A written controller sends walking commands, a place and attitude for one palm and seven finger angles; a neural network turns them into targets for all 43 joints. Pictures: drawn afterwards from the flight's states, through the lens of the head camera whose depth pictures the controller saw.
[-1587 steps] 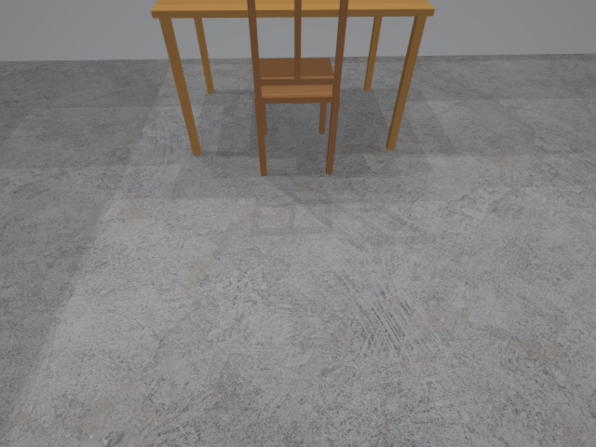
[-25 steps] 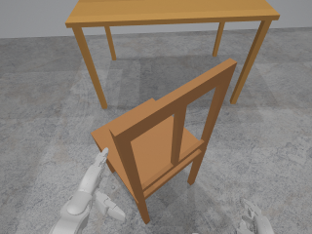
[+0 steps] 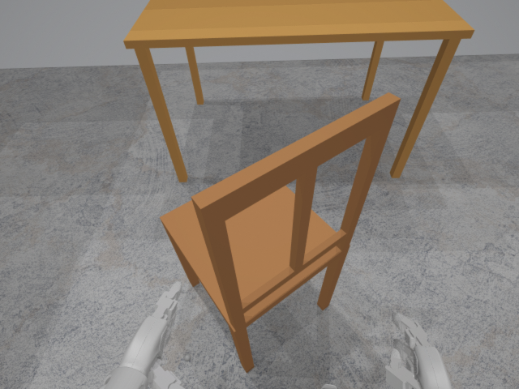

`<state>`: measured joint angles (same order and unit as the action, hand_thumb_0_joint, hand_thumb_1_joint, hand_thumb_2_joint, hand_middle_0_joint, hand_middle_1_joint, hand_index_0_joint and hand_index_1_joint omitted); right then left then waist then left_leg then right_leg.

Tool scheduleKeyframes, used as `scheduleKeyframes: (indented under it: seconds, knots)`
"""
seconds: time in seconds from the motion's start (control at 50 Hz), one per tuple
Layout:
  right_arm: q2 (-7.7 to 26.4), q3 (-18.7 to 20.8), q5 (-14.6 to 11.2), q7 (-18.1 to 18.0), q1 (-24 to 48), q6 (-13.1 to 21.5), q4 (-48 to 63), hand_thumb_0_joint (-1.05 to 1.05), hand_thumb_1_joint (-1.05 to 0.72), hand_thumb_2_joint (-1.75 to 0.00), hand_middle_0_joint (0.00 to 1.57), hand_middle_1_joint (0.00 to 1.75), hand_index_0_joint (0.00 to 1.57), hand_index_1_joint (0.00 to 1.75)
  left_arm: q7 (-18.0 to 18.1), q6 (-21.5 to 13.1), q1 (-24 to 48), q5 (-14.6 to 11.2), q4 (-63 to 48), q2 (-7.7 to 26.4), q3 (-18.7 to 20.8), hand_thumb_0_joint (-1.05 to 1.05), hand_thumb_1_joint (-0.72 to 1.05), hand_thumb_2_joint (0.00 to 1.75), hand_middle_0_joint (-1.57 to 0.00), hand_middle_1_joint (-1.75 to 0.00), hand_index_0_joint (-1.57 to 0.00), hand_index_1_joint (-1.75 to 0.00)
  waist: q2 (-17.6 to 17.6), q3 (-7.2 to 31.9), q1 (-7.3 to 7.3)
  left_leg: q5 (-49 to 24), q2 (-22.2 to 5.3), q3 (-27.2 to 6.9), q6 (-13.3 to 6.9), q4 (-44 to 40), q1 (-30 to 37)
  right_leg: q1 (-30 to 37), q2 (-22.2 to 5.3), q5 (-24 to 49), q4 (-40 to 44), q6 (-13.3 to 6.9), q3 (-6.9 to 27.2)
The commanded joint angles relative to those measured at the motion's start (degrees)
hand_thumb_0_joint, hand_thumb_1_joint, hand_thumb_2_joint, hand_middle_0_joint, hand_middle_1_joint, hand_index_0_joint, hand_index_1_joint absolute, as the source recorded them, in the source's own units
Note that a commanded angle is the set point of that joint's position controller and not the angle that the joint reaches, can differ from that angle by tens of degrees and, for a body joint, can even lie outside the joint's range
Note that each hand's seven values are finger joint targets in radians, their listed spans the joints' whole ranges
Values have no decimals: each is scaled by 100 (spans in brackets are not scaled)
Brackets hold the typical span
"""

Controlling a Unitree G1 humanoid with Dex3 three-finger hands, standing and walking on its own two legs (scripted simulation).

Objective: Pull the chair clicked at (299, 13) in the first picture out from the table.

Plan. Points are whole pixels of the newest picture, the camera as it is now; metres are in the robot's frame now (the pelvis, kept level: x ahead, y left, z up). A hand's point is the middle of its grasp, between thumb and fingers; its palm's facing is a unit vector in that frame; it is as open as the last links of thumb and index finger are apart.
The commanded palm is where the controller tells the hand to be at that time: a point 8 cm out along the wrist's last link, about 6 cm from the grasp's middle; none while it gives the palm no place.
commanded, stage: draw the fingers out of the gap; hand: left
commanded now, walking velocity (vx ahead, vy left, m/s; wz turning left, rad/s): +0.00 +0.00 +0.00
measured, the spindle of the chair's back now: (300, 225) +0.42 -0.06 -0.04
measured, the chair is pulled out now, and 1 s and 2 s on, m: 0.62 0.62 0.62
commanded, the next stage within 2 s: draw the hand back to the body in 0.08 s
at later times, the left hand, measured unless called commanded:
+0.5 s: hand (153, 333) +0.19 +0.14 +0.06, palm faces +0.05 -1.00 -0.06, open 17.5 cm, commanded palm +0.14 +0.20 +0.06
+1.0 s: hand (71, 318) +0.19 +0.23 +0.11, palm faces +0.31 -0.88 -0.36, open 15.0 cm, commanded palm +0.16 +0.27 +0.15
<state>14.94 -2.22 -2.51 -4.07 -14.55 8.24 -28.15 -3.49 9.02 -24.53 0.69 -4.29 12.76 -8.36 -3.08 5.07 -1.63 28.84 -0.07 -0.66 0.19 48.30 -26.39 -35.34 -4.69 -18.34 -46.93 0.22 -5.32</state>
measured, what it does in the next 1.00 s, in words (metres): stands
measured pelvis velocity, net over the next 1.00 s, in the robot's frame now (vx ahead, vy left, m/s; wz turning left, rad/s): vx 0.02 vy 0.01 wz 0.01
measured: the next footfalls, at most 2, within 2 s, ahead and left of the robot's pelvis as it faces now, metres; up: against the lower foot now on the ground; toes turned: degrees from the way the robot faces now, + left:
none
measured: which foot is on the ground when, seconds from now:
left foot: down 0.00-1.00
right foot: down 0.00-1.00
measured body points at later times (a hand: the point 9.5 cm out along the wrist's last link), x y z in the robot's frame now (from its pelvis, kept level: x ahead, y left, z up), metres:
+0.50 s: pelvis +0.00 +0.00 -0.02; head +0.04 +0.00 +0.43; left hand +0.18 +0.20 +0.07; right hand +0.18 -0.22 -0.10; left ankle -0.04 +0.12 -0.70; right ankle +0.05 -0.13 -0.70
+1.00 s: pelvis +0.02 +0.01 +0.02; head +0.02 -0.01 +0.47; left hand +0.17 +0.27 +0.13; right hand +0.20 -0.21 -0.06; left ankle -0.04 +0.12 -0.70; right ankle +0.05 -0.13 -0.70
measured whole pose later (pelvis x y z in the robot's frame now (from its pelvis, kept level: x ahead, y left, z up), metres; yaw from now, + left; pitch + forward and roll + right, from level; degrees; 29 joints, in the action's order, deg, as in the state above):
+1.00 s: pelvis +0.02 +0.01 +0.02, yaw +1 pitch +0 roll -1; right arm 13.5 -0.6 -1.8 -6.3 -14.0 8.6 -34.0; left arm 9.1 -1.1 -36.0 -2.5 -24.0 16.4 5.9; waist -4.5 1.9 3.1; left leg 26.9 -0.1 -1.2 -0.7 38.7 -12.0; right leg -20.3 -4.2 -16.6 -37.1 1.4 -6.2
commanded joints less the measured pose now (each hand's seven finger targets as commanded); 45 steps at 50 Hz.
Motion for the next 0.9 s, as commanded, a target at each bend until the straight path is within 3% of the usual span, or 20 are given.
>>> scheduleKeyframes:
  seconds: [0.0, 0.1, 0.18, 0.2, 0.24, 0.26, 0.3, 0.4, 0.44, 0.46, 0.5, 0.54, 0.62, 0.68, 0.7, 0.72, 0.74, 0.76, 0.84, 0.88]
  knots:
    - [623, 301, 1, -138, 444, 412, 989, 0, -90, -90, 20, 30, 20, 30, 47, -499, 227, -58, -1633, 544, 389, 0, -55, 20, 0, 0, 0, 0, 364, 701, -60, -1124, 117, -124, -136, -796, -659, 1283, 109, 171, 695, -107, 245]
    - [583, 344, 0, -143, 420, 537, 988, 0, -90, -90, 20, 30, 20, 30, 6, -537, -440, -22, -1811, 268, 94, 0, -55, 20, 0, 0, 0, 0, 264, 699, -72, -1308, 101, -173, -119, -715, -636, 1152, 110, 379, 548, -115, 140]
    - [564, 384, 0, -159, 491, 520, 1012, 0, -90, -90, 20, 30, 20, 30, -16, -466, -901, 34, -1831, 321, 118, 0, -55, 20, 0, 0, 0, 0, 517, 586, -46, -1152, 114, -151, -124, -638, -842, 1085, 106, 227, 531, -101, 178]
    - [451, 322, -13, -188, 498, 702, 1050, 0, -90, -90, 20, 30, 20, 30, 116, -1198, -337, -1006, -2726, -314, 471, 0, -55, 20, 0, 0, 0, 0, 818, 474, 9, -1121, 164, -211, -47, -448, -968, 808, 161, 201, 513, -78, 10]
    - [501, 328, -6, -173, 448, 857, 798, 0, -90, -90, 20, 30, 20, 30, 245, -1639, -645, -916, -2435, 212, 821, 0, -55, 20, 0, 0, 0, 0, 597, 554, 134, -1049, 150, -190, -23, -414, -1021, 855, 204, 46, 407, -139, 101]
    - [483, 338, -15, -158, 367, 907, 770, 0, -90, -90, 20, 30, 20, 30, 272, -1823, -668, -1039, -2648, 163, 878, 0, -55, 20, 0, 0, 0, 0, 287, 744, 143, -1159, 162, -181, -10, -403, -919, 892, 175, 129, 333, -148, 95]
    - [422, 360, -17, -91, 329, 997, 686, 0, -90, -90, 20, 30, 20, 30, 325, -2235, -734, -1045, -2778, 30, 806, 0, -55, 20, 0, 0, 0, 0, 32, 837, 190, -1489, 129, -190, 54, -335, -859, 827, 184, 490, 81, -188, 33]
    - [382, 468, 3, 127, 410, 975, 485, 0, -90, -90, 20, 30, 20, 30, 117, -3185, -967, -907, -2294, -147, 653, 0, -55, 20, 0, 0, 0, 0, 376, 676, 147, -1365, 46, -174, 82, -1, -1385, 472, 174, 440, -201, -184, 110]
    - [458, 491, -43, 137, 517, 879, 596, 0, -90, -90, 20, 30, 20, 30, -101, -2992, -1284, -842, -2136, 44, 771, 0, -55, 20, 0, 0, 0, 0, 271, 760, 210, -1205, 28, -146, 30, -100, -1394, 669, 143, 258, -92, -191, 184]
    - [485, 473, -67, 125, 478, 842, 701, 0, -90, -90, 20, 30, 20, 30, -220, -2853, -1185, -868, -2354, 126, 785, 0, -55, 20, 0, 0, 0, 0, 205, 921, 151, -1116, 37, -127, 2, -168, -1284, 779, 123, 188, -4, -172, 206]
    - [491, 474, -115, 33, 606, 778, 827, 0, -90, -90, 20, 30, 20, 30, -365, -2515, -1257, -1024, -2665, 355, 1088, 0, -55, 20, 0, 0, 0, 0, 216, 1027, 208, -1059, 25, -125, -33, -257, -1187, 1039, 87, 135, 132, -150, 248]
    - [460, 451, -135, -76, 666, 751, 820, 0, -90, -90, 20, 30, 20, 30, -357, -2317, -1207, -1236, -2926, 627, 1520, 0, -55, 20, 0, 0, 0, 0, 461, 1106, 249, -1128, 21, -179, -58, -292, -1148, 1274, 107, 183, 241, -139, 263]
    - [367, 401, -169, -181, 609, 862, 676, 0, -90, -90, 20, 30, 20, 30, -234, -2407, -1091, -1595, -3366, 585, 1826, 0, -48, 24, -1, -2, -1, -2, 432, 883, 244, -1374, -2, -213, -42, -415, -914, 1396, 147, 477, 403, -124, 178]
    - [405, 381, -182, -193, 564, 971, 499, 0, -90, -90, 20, 30, 20, 30, -287, -2483, -1027, -1664, -3181, 584, 1889, 0, -37, 29, -2, -4, -2, -4, 356, 699, 196, -1580, -14, -228, -29, -501, -726, 1467, 158, 750, 504, -128, 142]
    - [360, 454, -41, -263, 415, 683, 427, 0, -90, -90, 20, 30, 20, 30, 510, -1902, -1560, -681, -2810, 1399, 2143, 0, -33, 31, -3, -5, -3, -5, 31, 876, 512, -1674, -115, -139, -12, -824, -362, 2041, -15, 884, 651, -261, 434]
    - [310, 393, 6, -250, 350, 568, 561, 0, -90, -90, 20, 30, 20, 30, 780, -1691, -1467, -606, -3224, 765, 1705, 0, -30, 32, -4, -5, -4, -5, 26, 547, 344, -1672, -90, -150, 23, -992, -316, 2029, -44, 986, 757, -233, 290]
    - [326, 431, -1, -255, 361, 535, 540, 0, -90, -90, 20, 30, 20, 30, 914, -1582, -1376, -556, -3197, 745, 1697, 0, -26, 34, -4, -6, -4, -6, 172, 499, 311, -1701, -105, -187, 36, -1014, -319, 2073, -49, 1016, 831, -230, 264]
    - [305, 398, 24, -248, 447, 454, 497, 0, -90, -90, 20, 30, 20, 30, 995, -1511, -1422, -479, -3065, 537, 1549, 0, -22, 36, -4, -7, -4, -7, 16, 283, 292, -1747, -100, -147, 17, -1118, -192, 2054, -32, 1029, 919, -216, 241]
    - [379, 371, 59, -270, 627, 281, 452, 0, -90, -90, 20, 30, 20, 30, 1257, -1428, -1085, -368, -3147, 928, 1810, 0, -8, 43, -7, -10, -7, -10, 254, -45, 357, -1767, -137, -212, -31, -1502, 150, 2310, -3, 959, 1260, -229, 166]
    - [382, 350, 83, -286, 668, 301, 440, 0, -90, -90, 20, 30, 20, 30, 1332, -1449, -884, -324, -3301, 1082, 1950, 0, -1, 46, -7, -11, -7, -11, 119, -44, 385, -1816, -136, -206, -40, -1703, 415, 2436, -9, 984, 1373, -224, 176]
